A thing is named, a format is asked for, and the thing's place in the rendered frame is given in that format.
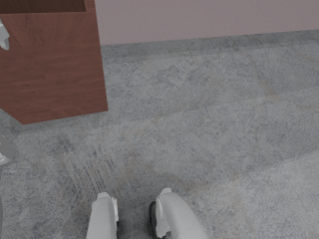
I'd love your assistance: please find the robot left hand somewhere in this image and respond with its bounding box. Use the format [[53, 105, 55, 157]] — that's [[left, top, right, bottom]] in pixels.
[[0, 18, 10, 51]]

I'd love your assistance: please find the robot right shin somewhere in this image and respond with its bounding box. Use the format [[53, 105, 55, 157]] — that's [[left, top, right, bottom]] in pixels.
[[156, 188, 171, 238]]

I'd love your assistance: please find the cabinet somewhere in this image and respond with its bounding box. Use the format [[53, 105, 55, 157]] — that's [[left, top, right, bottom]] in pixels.
[[0, 0, 109, 124]]

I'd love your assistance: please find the drawer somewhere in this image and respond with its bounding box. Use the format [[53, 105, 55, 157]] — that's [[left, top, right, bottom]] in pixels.
[[0, 0, 86, 14]]

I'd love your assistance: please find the left robot thigh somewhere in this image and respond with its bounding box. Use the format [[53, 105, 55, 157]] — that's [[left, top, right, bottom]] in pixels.
[[86, 196, 119, 239]]

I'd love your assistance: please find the robot left upper arm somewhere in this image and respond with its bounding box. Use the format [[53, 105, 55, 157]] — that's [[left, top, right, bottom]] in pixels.
[[0, 131, 14, 239]]

